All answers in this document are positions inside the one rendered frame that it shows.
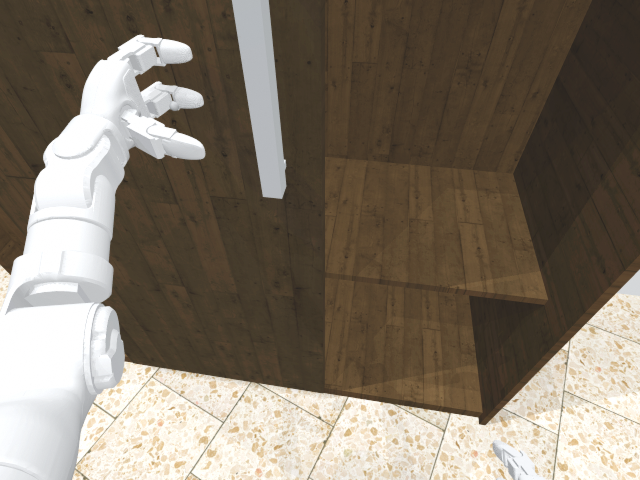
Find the handle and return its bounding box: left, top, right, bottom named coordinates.
left=232, top=0, right=286, bottom=199

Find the robot left upper arm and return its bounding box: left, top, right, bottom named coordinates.
left=0, top=302, right=125, bottom=480

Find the wardrobe door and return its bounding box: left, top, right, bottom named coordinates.
left=0, top=208, right=26, bottom=252
left=0, top=0, right=325, bottom=393

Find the left robot hand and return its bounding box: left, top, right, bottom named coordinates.
left=80, top=35, right=205, bottom=160

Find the right robot hand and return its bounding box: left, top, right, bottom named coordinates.
left=492, top=440, right=545, bottom=480

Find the left robot forearm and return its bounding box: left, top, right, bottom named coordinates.
left=0, top=114, right=130, bottom=323

